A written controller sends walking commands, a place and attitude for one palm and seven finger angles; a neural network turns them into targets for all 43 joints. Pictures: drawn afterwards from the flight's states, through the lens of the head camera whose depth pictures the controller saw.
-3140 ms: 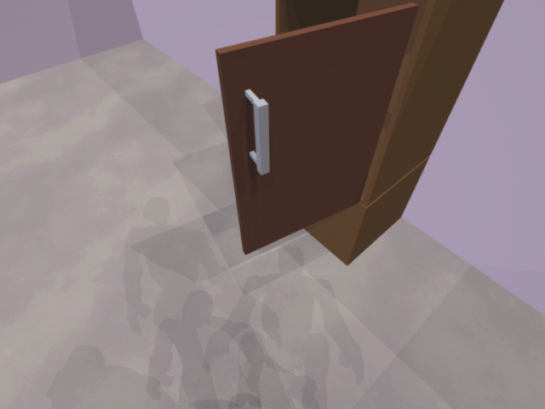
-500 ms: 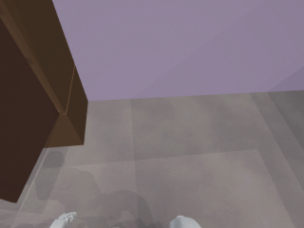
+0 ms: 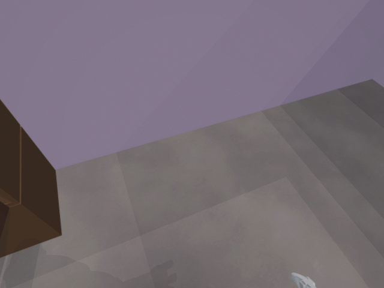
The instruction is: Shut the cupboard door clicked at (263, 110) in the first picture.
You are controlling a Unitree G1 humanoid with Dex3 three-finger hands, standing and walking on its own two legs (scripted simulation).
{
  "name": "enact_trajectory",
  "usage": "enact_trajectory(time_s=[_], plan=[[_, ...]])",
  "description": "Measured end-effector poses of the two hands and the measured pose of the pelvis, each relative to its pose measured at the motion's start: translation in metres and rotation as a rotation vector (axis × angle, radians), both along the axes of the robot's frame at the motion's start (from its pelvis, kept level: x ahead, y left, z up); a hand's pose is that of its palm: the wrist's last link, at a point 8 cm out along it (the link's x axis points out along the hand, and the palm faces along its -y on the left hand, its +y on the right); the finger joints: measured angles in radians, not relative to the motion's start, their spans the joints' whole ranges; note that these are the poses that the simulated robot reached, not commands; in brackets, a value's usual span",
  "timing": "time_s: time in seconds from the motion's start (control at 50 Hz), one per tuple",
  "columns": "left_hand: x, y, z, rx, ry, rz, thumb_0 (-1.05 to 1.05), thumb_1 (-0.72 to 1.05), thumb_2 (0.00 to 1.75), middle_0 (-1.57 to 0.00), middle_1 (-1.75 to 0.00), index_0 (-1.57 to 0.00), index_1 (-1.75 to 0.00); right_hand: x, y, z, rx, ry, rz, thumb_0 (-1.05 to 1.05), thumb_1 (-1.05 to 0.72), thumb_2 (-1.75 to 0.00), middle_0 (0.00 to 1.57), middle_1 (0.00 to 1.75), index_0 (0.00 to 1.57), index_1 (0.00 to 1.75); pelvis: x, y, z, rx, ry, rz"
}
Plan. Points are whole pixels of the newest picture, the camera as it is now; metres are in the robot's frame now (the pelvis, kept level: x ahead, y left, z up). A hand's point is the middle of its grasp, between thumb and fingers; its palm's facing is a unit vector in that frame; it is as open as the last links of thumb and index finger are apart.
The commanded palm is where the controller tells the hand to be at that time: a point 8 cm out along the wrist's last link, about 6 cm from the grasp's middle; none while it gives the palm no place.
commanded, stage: walk to a spot facing it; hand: left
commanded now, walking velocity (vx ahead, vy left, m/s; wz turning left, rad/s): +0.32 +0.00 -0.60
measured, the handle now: out of the picture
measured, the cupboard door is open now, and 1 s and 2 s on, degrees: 77 77 77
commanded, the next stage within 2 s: turn to face it in 0.82 s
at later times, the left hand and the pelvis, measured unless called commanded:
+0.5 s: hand (178, 185) +0.40 +0.07 -0.15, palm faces -0.32 -0.92 -0.22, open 7.4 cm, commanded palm none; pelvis +0.20 -0.07 -0.01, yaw -16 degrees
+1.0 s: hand (181, 153) +0.53 +0.07 -0.17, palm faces -0.39 -0.90 -0.18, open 7.4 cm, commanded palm none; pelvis +0.44 -0.10 +0.01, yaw -27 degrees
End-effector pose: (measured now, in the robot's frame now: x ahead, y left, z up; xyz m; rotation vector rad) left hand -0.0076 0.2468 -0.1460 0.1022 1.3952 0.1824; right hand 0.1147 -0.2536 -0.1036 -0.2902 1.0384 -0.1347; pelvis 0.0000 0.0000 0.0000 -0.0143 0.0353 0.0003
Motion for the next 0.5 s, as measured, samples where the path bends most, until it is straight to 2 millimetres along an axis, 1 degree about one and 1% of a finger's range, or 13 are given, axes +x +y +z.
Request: enact_trajectory(time_s=[0.04,0.08,0.12,0.18,0.22,0.28,0.32,0.36,0.4,0.42,0.44,0.46,0.5], plan=[[0.027,0.006,0.001,-0.006,-0.005,-0.039,0.01,0.90,0.89,-0.20,-0.30,-0.20,-0.30,-0.008,0.005,0.004,-0.002,0.018,-0.032,0.01,-0.90,-0.90,0.20,0.30,0.20,0.30,0.013,0.003,0.004,-0.004,-0.003,-0.027],[0.062,0.010,0.004,-0.012,-0.041,-0.076,0.01,0.90,0.89,-0.20,-0.29,-0.20,-0.30,-0.022,0.008,0.006,0.000,0.067,-0.071,0.00,-0.90,-0.90,0.20,0.30,0.20,0.30,0.027,0.004,0.009,-0.009,-0.003,-0.048],[0.103,0.009,0.009,-0.019,-0.090,-0.117,0.01,0.90,0.89,-0.20,-0.29,-0.20,-0.30,-0.040,0.012,0.007,0.005,0.133,-0.118,0.00,-0.90,-0.90,0.20,0.30,0.20,0.30,0.040,0.004,0.014,-0.015,-0.002,-0.072],[0.169,-0.002,0.017,-0.028,-0.164,-0.195,0.01,0.91,0.89,-0.19,-0.29,-0.20,-0.30,-0.069,0.015,0.004,0.024,0.238,-0.203,0.00,-0.90,-0.90,0.20,0.30,0.20,0.30,0.061,0.003,0.017,-0.024,-0.003,-0.113],[0.214,-0.014,0.021,-0.032,-0.208,-0.255,0.01,0.91,0.89,-0.19,-0.29,-0.20,-0.30,-0.089,0.018,0.001,0.041,0.305,-0.269,0.00,-0.90,-0.90,0.20,0.30,0.20,0.30,0.077,0.000,0.016,-0.022,-0.006,-0.142],[0.283,-0.040,0.025,-0.035,-0.268,-0.349,0.01,0.91,0.89,-0.19,-0.29,-0.20,-0.30,-0.115,0.021,-0.005,0.072,0.403,-0.364,0.01,-0.90,-0.90,0.20,0.30,0.20,0.30,0.102,-0.009,0.011,-0.014,-0.013,-0.182],[0.328,-0.062,0.026,-0.034,-0.310,-0.407,0.00,0.91,0.89,-0.19,-0.29,-0.20,-0.30,-0.128,0.023,-0.010,0.097,0.469,-0.419,0.01,-0.90,-0.90,0.20,0.30,0.20,0.30,0.121,-0.019,0.005,-0.009,-0.018,-0.205],[0.369,-0.085,0.027,-0.031,-0.361,-0.451,0.00,0.91,0.89,-0.19,-0.29,-0.20,-0.30,-0.135,0.023,-0.017,0.124,0.533,-0.459,0.01,-0.90,-0.90,0.20,0.30,0.20,0.30,0.141,-0.031,-0.003,-0.008,-0.024,-0.220],[0.401,-0.105,0.024,-0.022,-0.429,-0.472,0.00,0.91,0.89,-0.19,-0.29,-0.20,-0.30,-0.133,0.018,-0.028,0.157,0.585,-0.486,0.01,-0.90,-0.90,0.20,0.30,0.20,0.30,0.161,-0.048,-0.015,0.018,-0.035,-0.231],[0.411,-0.112,0.023,-0.017,-0.450,-0.470,0.00,0.91,0.89,-0.19,-0.29,-0.20,-0.30,-0.126,0.013,-0.032,0.168,0.596,-0.499,0.01,-0.90,-0.90,0.20,0.30,0.20,0.30,0.168,-0.054,-0.018,0.022,-0.041,-0.243],[0.416,-0.118,0.022,-0.014,-0.449,-0.467,0.00,0.91,0.89,-0.19,-0.29,-0.20,-0.30,-0.115,0.007,-0.036,0.174,0.591,-0.508,0.01,-0.90,-0.90,0.20,0.30,0.20,0.30,0.175,-0.058,-0.018,0.017,-0.050,-0.250],[0.418,-0.122,0.022,-0.010,-0.430,-0.468,0.00,0.91,0.89,-0.19,-0.29,-0.20,-0.30,-0.099,-0.001,-0.037,0.175,0.568,-0.516,0.01,-0.90,-0.90,0.20,0.30,0.20,0.30,0.182,-0.062,-0.016,0.012,-0.054,-0.255],[0.417,-0.128,0.022,-0.003,-0.363,-0.477,0.00,0.91,0.89,-0.19,-0.29,-0.20,-0.30,-0.059,-0.017,-0.036,0.170,0.490,-0.520,0.01,-0.90,-0.90,0.20,0.30,0.20,0.30,0.196,-0.068,-0.007,0.010,-0.050,-0.273]])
